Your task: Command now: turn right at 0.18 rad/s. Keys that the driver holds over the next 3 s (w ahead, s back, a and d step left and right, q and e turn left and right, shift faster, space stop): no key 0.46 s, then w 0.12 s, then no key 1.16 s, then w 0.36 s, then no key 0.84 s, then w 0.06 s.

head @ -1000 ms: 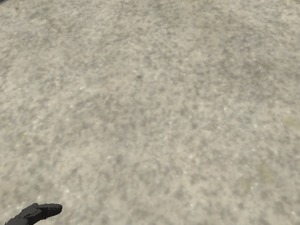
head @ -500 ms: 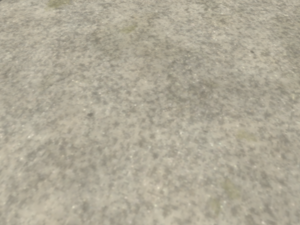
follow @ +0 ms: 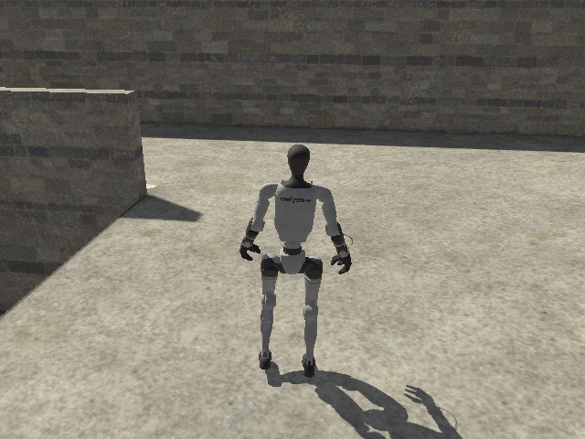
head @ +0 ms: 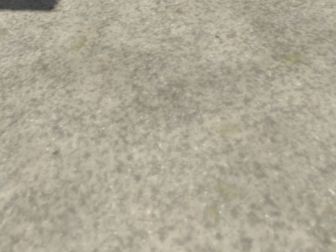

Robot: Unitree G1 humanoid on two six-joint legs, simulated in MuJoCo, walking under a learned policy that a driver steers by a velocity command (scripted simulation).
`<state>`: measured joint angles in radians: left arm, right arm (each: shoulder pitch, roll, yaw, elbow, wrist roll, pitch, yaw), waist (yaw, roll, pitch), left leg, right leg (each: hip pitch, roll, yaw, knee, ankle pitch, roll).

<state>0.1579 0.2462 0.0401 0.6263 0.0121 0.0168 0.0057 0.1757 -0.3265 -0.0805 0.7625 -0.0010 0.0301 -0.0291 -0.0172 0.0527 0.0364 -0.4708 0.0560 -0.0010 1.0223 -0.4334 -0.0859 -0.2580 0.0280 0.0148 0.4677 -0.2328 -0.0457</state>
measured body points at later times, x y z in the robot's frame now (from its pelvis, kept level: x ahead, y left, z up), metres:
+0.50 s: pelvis +0.00 +0.01 -0.01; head +0.01 +0.02 +0.44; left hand +0.12 +0.27 -0.13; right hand +0.10 -0.24 -0.13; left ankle -0.01 +0.14 -0.74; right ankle +0.01 -0.10 -0.74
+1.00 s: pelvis +0.06 +0.01 -0.01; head +0.08 +0.01 +0.44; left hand +0.15 +0.27 -0.15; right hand +0.16 -0.26 -0.13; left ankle +0.02 +0.14 -0.74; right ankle +0.01 -0.10 -0.74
